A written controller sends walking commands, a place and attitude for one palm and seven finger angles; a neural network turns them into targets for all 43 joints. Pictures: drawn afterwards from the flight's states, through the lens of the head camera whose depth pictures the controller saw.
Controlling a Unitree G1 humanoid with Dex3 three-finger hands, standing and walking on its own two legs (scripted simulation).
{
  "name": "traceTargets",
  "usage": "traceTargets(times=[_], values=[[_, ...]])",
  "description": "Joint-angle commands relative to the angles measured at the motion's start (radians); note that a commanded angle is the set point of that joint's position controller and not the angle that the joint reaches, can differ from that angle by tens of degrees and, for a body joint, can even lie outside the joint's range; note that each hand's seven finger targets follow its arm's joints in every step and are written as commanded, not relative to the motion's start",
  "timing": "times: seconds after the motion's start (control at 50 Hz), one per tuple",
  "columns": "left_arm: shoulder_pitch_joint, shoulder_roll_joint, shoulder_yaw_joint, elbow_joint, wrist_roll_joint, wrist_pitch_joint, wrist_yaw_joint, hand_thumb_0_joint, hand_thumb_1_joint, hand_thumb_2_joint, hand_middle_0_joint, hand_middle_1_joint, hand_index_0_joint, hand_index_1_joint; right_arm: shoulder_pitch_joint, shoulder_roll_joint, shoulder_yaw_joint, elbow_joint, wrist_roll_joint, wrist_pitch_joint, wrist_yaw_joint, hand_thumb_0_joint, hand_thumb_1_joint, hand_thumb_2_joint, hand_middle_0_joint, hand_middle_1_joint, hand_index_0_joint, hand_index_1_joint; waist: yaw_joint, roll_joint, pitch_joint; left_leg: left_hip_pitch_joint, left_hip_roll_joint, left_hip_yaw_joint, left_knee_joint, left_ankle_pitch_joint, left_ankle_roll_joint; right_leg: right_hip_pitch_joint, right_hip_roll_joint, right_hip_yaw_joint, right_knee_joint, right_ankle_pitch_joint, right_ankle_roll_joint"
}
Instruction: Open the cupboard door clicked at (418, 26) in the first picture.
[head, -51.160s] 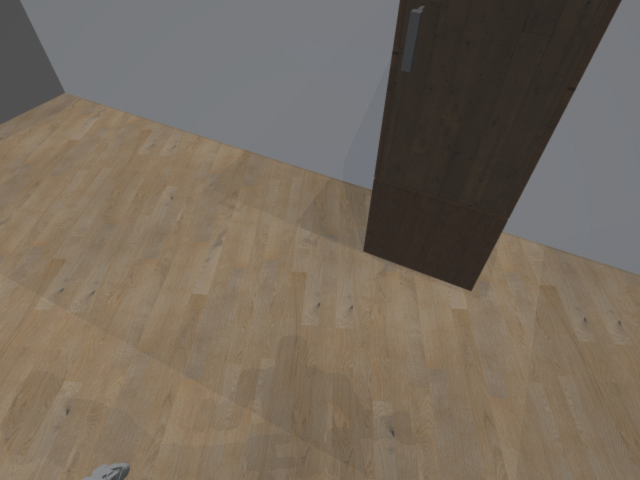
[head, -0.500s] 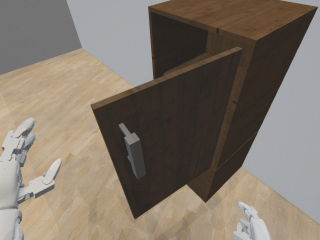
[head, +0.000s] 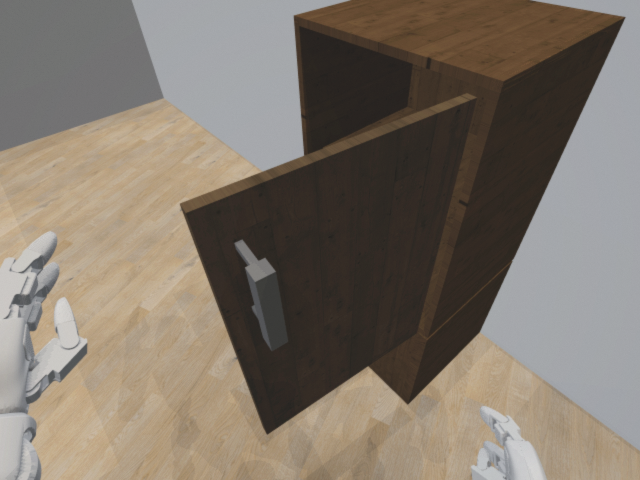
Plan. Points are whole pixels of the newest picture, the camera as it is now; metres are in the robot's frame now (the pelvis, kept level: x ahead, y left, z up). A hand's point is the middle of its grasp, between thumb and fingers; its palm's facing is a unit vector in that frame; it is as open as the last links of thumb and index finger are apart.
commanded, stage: step back with the hand held close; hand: left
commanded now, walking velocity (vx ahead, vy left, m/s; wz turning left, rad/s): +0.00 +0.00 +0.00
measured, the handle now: (259, 295) +0.29 +0.12 +0.11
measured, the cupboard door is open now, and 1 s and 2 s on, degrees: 83 83 83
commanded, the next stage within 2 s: stop stepping back and stand still in 1.16 s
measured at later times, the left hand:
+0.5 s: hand (43, 365) +0.16 +0.29 +0.15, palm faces +0.35 -0.76 -0.54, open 7.4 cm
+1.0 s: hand out of the picture +0.06 +0.30 +0.16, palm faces +0.42 -0.75 -0.51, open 7.4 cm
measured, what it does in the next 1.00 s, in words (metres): walks backwards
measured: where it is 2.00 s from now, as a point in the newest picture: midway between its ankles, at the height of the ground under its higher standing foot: outside the picture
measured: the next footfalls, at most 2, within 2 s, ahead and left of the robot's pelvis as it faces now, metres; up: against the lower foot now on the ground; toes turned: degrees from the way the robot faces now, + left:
right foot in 1.26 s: -0.26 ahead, -0.08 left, +0.00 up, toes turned -3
left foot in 1.48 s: -0.27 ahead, +0.14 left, +0.00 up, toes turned +3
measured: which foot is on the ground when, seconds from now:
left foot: down 0.00-1.00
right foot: down 0.00-0.90, up 0.92-1.00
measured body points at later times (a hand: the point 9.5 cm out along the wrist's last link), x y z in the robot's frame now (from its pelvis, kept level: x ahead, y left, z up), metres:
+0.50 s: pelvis -0.04 +0.03 -0.01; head -0.01 +0.03 +0.44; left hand +0.14 +0.33 +0.18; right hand +0.13 -0.22 -0.09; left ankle -0.03 +0.11 -0.74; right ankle +0.03 -0.10 -0.74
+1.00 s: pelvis -0.13 +0.03 -0.01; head -0.10 +0.05 +0.44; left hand +0.04 +0.33 +0.19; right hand +0.05 -0.21 -0.09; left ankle -0.08 +0.12 -0.74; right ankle -0.11 -0.11 -0.70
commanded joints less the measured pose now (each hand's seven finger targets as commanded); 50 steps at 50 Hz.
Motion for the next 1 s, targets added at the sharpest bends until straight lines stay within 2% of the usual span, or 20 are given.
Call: traceTargets(times=[0.0,0.06,0.08,0.1,0.18,0.24,0.34,0.48,0.56,0.62,0.68,0.72,0.78,0.8,0.84,0.88,0.9,0.92,0.94,0.98], values=[[-0.102,0.172,0.111,-0.197,0.001,-0.063,0.014,0.000,0.900,0.900,-0.200,-0.300,-0.200,-0.300,-0.146,-0.094,-0.031,-0.164,0.003,-0.061,-0.010,0.000,-0.900,-0.900,0.200,0.300,0.200,0.300,-0.007,-0.020,-0.039,-0.103,0.010,-0.038,-0.071,0.192,0.016,0.057,-0.031,0.089,-0.075,0.044,0.004],[-0.195,0.208,0.131,-0.233,0.001,-0.070,0.018,0.000,0.900,0.900,-0.200,-0.300,-0.200,-0.300,-0.157,-0.098,-0.030,-0.163,0.004,-0.063,-0.012,0.000,-0.900,-0.900,0.200,0.300,0.200,0.300,-0.009,-0.015,-0.060,-0.099,0.009,-0.044,-0.074,0.167,0.018,0.060,-0.033,0.094,-0.081,0.013,0.004],[-0.253,0.335,0.265,-0.255,0.000,-0.111,0.023,0.000,0.900,0.900,-0.200,-0.300,-0.200,-0.300,-0.113,-0.114,-0.027,-0.199,0.015,-0.048,-0.008,0.000,-0.900,-0.900,0.200,0.300,0.200,0.300,-0.056,-0.075,0.035,-0.185,0.020,-0.071,-0.044,0.080,0.037,-0.069,-0.086,0.200,-0.152,-0.019,0.008],[-0.135,0.250,0.205,-0.164,0.005,-0.112,0.011,0.000,0.900,0.900,-0.200,-0.300,-0.200,-0.300,-0.111,-0.093,-0.031,-0.175,0.007,-0.031,-0.008,0.000,-0.900,-0.900,0.200,0.300,0.200,0.300,-0.058,-0.147,0.018,-0.164,0.018,-0.076,-0.006,0.083,0.039,-0.087,-0.113,0.202,-0.169,-0.040,0.004],[-0.011,0.194,0.147,-0.206,0.013,-0.119,0.001,0.000,0.900,0.900,-0.200,-0.300,-0.200,-0.300,-0.109,-0.108,-0.041,-0.195,0.002,-0.007,-0.003,0.000,-0.900,-0.900,0.200,0.300,0.200,0.300,-0.064,-0.050,-0.082,-0.144,0.026,-0.063,0.028,0.158,0.031,-0.092,-0.144,0.186,-0.113,0.067,-0.006],[0.050,0.217,0.175,-0.276,0.013,-0.127,0.013,0.000,0.900,0.900,-0.200,-0.300,-0.200,-0.300,-0.101,-0.119,-0.050,-0.211,0.000,0.001,-0.008,0.000,-0.900,-0.900,0.200,0.300,0.200,0.300,-0.061,0.015,-0.177,-0.178,0.059,-0.091,-0.007,0.264,0.024,-0.015,-0.122,0.148,0.002,0.203,0.002],[0.091,0.273,0.247,-0.359,0.013,-0.130,0.029,0.000,0.900,0.900,-0.200,-0.300,-0.200,-0.300,-0.105,-0.114,-0.066,-0.249,0.005,0.020,-0.018,0.000,-0.900,-0.900,0.200,0.300,0.200,0.300,-0.055,-0.032,-0.232,-0.270,0.086,-0.125,0.006,0.381,0.015,0.041,-0.106,0.130,0.135,0.358,0.009],[0.104,0.249,0.252,-0.366,0.024,-0.143,0.030,0.000,0.900,0.900,-0.200,-0.300,-0.200,-0.300,-0.095,-0.125,-0.075,-0.266,0.000,0.017,-0.022,0.000,-0.900,-0.900,0.200,0.300,0.200,0.300,-0.055,0.067,-0.168,-0.443,0.164,-0.179,-0.071,0.303,0.050,0.031,-0.055,0.103,0.316,0.154,0.035],[0.067,0.232,0.248,-0.330,0.040,-0.154,0.033,0.000,0.900,0.900,-0.200,-0.300,-0.200,-0.300,-0.078,-0.127,-0.078,-0.256,-0.002,-0.001,-0.017,0.000,-0.900,-0.900,0.200,0.300,0.200,0.300,-0.061,0.064,-0.082,-0.575,0.224,-0.210,-0.125,0.082,0.101,0.017,-0.037,0.105,0.395,-0.049,0.045],[0.043,0.240,0.248,-0.303,0.048,-0.163,0.034,0.000,0.900,0.900,-0.200,-0.300,-0.200,-0.300,-0.079,-0.128,-0.078,-0.252,0.001,-0.007,-0.018,0.000,-0.900,-0.900,0.200,0.300,0.200,0.300,-0.069,-0.008,-0.048,-0.583,0.179,-0.184,-0.054,-0.005,0.094,-0.001,-0.056,0.150,0.281,0.065,0.032],[0.009,0.236,0.205,-0.315,0.032,-0.162,0.025,0.000,0.900,0.900,-0.200,-0.300,-0.200,-0.300,-0.062,-0.113,-0.072,-0.237,0.001,0.000,-0.006,0.000,-0.900,-0.900,0.200,0.300,0.200,0.300,-0.096,-0.146,-0.125,-0.352,0.050,-0.104,0.150,0.088,0.024,-0.184,-0.183,0.318,0.075,0.230,-0.031],[0.004,0.261,0.219,-0.361,0.025,-0.161,0.032,0.000,0.900,0.900,-0.200,-0.300,-0.200,-0.300,-0.055,-0.094,-0.075,-0.226,0.007,0.004,-0.004,0.000,-0.900,-0.900,0.200,0.300,0.200,0.300,-0.093,-0.206,-0.193,-0.265,0.007,-0.063,0.271,0.027,0.007,-0.230,-0.248,0.359,0.005,0.183,-0.069],[0.069,0.281,0.257,-0.389,0.020,-0.160,0.041,0.000,0.900,0.900,-0.200,-0.300,-0.200,-0.300,-0.081,-0.075,-0.066,-0.227,0.009,0.010,-0.009,0.000,-0.900,-0.900,0.200,0.300,0.200,0.300,-0.068,-0.242,-0.199,-0.258,-0.008,-0.058,0.412,-0.115,0.004,-0.297,-0.298,0.346,-0.060,0.013,-0.096],[0.087,0.288,0.272,-0.407,0.020,-0.159,0.044,0.000,0.900,0.900,-0.200,-0.300,-0.200,-0.300,-0.089,-0.071,-0.063,-0.233,0.009,0.009,-0.011,0.000,-0.900,-0.900,0.200,0.300,0.200,0.300,-0.068,-0.235,-0.195,-0.262,0.004,-0.060,0.365,-0.106,0.005,-0.287,-0.291,0.317,-0.039,0.026,-0.092],[0.115,0.295,0.290,-0.422,0.016,-0.157,0.050,0.000,0.900,0.900,-0.200,-0.300,-0.200,-0.300,-0.093,-0.076,-0.058,-0.234,0.007,0.007,-0.020,0.000,-0.900,-0.900,0.200,0.300,0.200,0.300,-0.083,-0.124,-0.164,-0.236,0.033,-0.074,0.105,0.003,0.011,-0.289,-0.218,0.250,0.068,0.037,-0.042],[0.099,0.294,0.300,-0.486,0.023,-0.179,0.054,0.000,0.900,0.900,-0.200,-0.300,-0.200,-0.300,-0.116,-0.118,-0.069,-0.254,-0.003,-0.010,-0.031,0.000,-0.900,-0.900,0.200,0.300,0.200,0.300,-0.059,0.201,-0.171,-0.366,0.224,-0.297,-0.089,0.258,0.070,-0.189,-0.022,0.106,0.352,-0.009,0.047],[0.114,0.299,0.313,-0.455,0.021,-0.188,0.053,0.000,0.900,0.900,-0.200,-0.300,-0.200,-0.300,-0.097,-0.094,-0.073,-0.237,-0.014,-0.023,-0.028,0.000,-0.900,-0.900,0.200,0.300,0.200,0.300,-0.070,0.268,-0.201,-0.408,0.302,-0.342,-0.163,0.238,0.108,-0.179,0.009,0.104,0.544,-0.258,0.046],[0.094,0.299,0.307,-0.457,0.027,-0.196,0.056,0.000,0.900,0.900,-0.200,-0.300,-0.200,-0.300,-0.090,-0.094,-0.074,-0.226,-0.027,-0.039,-0.030,0.000,-0.900,-0.900,0.200,0.300,0.200,0.300,-0.076,0.281,-0.166,-0.404,0.338,-0.373,-0.177,0.267,0.139,-0.250,0.012,0.143,0.695,-0.334,0.041],[0.062,0.285,0.290,-0.464,0.033,-0.202,0.059,0.000,0.900,0.900,-0.200,-0.300,-0.200,-0.300,-0.069,-0.089,-0.073,-0.211,-0.029,-0.054,-0.025,0.000,-0.900,-0.900,0.200,0.300,0.200,0.300,-0.082,0.169,-0.155,-0.387,0.343,-0.357,-0.143,0.322,0.152,-0.283,0.007,0.169,0.754,-0.341,0.038],[0.071,0.240,0.247,-0.411,0.020,-0.189,0.056,0.000,0.900,0.900,-0.200,-0.300,-0.200,-0.300,-0.035,-0.099,-0.088,-0.181,-0.010,-0.073,-0.014,0.000,-0.900,-0.900,0.200,0.300,0.200,0.300,-0.080,0.084,-0.183,-0.166,0.290,-0.241,-0.047,0.625,0.144,-0.366,0.008,0.138,0.647,-0.324,0.052]])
